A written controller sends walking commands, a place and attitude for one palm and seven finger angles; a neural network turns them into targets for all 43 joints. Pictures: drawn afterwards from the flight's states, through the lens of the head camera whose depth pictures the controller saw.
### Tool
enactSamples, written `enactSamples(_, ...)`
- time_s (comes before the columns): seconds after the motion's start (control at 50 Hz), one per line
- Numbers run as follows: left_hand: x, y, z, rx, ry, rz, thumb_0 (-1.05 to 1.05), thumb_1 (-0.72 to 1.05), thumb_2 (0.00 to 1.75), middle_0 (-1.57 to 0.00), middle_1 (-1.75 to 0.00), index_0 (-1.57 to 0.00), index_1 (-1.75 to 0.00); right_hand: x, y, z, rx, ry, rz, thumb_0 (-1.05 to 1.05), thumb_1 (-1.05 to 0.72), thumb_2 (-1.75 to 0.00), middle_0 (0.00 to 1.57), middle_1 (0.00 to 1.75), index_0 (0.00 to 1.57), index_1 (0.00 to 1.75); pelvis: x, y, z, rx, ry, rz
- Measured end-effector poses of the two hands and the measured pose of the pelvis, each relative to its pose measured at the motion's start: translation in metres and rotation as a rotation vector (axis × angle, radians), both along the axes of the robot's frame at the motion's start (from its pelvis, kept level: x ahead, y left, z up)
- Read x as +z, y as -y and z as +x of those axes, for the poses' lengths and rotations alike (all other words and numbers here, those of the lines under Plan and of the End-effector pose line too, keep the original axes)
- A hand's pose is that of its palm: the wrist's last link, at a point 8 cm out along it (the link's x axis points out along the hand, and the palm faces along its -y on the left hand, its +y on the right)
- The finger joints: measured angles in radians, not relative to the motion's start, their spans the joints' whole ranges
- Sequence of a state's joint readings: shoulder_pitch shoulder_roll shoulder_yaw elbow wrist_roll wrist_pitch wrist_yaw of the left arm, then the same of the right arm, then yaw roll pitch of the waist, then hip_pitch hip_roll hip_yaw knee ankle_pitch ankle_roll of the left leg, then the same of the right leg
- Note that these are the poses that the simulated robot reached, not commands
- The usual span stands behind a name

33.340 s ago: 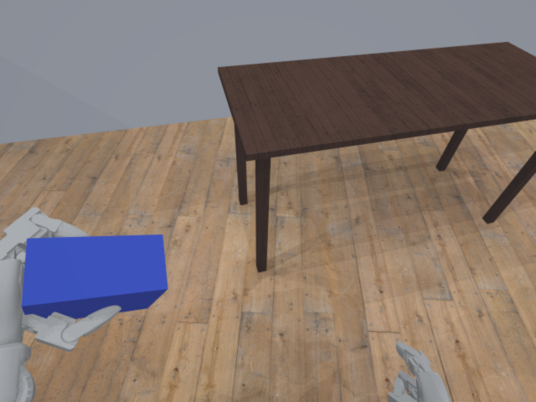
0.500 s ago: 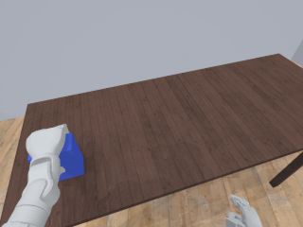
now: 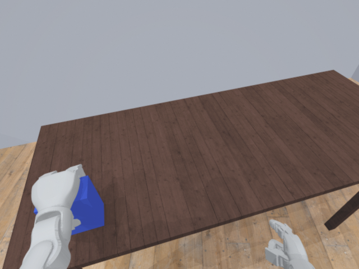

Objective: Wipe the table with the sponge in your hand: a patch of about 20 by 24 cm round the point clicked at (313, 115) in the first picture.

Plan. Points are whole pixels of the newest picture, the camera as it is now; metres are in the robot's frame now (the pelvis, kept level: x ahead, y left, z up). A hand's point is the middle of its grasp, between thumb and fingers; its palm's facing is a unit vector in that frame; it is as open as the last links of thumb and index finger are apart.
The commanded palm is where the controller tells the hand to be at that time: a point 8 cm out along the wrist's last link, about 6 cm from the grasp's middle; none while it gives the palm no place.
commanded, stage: wipe back along the first lane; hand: left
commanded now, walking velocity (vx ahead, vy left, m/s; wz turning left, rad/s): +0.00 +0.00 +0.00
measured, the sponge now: (77, 212) +0.23 +0.29 -0.02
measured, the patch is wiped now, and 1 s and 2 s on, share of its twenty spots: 1.00 1.00 1.00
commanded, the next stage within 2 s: lift the sponge slowly off the table in 0.28 s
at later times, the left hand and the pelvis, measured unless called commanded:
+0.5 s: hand (64, 218) +0.20 +0.28 +0.03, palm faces +0.00 -0.09 -1.00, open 10.4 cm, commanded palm +0.16 +0.27 +0.07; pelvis -0.01 +0.00 +0.00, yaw -1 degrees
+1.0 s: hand (65, 229) +0.17 +0.27 +0.04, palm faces -0.03 -0.13 -0.99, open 10.4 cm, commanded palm +0.16 +0.26 +0.11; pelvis -0.01 +0.00 +0.01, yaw +0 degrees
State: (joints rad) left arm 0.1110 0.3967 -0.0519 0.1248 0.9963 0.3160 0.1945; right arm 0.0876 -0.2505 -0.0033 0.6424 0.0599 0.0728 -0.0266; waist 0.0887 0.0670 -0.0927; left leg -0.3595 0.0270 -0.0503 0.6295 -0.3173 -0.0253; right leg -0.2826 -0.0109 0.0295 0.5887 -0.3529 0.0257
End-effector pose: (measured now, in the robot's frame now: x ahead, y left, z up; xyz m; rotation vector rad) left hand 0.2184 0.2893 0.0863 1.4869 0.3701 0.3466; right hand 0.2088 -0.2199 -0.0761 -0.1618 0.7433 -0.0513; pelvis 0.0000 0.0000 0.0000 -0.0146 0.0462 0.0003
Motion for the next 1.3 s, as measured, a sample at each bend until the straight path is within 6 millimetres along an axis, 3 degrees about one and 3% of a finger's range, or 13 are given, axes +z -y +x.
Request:
enactSamples(0.42,-0.001,0.010,-0.039,-0.029,0.011,-0.025,0.00,-0.49,1.02,-0.65,-1.33,-0.69,-1.33,0.006,-0.006,0.001,0.003,0.041,0.006,0.01,-0.90,-0.90,0.20,0.30,0.20,0.30,0.001,-0.003,-0.003,-0.015,0.026,0.000)
enactSamples(0.7,0.002,0.013,-0.043,-0.026,-0.011,-0.042,-0.01,-0.49,1.02,-0.65,-1.33,-0.69,-1.33,0.008,-0.011,0.000,0.008,0.042,-0.001,0.01,-0.90,-0.90,0.20,0.30,0.18,0.29,0.002,-0.006,-0.008,-0.009,0.052,-0.002)
enactSamples(1.06,0.010,0.022,-0.065,-0.041,-0.023,-0.062,-0.02,-0.50,1.02,-0.66,-1.32,-0.70,-1.32,0.010,-0.010,-0.001,0.042,0.052,-0.008,0.01,-0.90,-0.90,0.20,0.30,0.18,0.29,0.006,0.004,-0.015,-0.002,0.102,-0.001)
enactSamples(1.3,0.030,0.020,-0.059,-0.052,-0.003,-0.056,-0.02,-0.51,1.02,-0.67,-1.32,-0.71,-1.32,0.015,-0.008,-0.002,0.048,0.079,-0.008,0.01,-0.90,-0.90,0.20,0.30,0.20,0.30,0.009,0.009,-0.021,0.002,0.124,0.001)
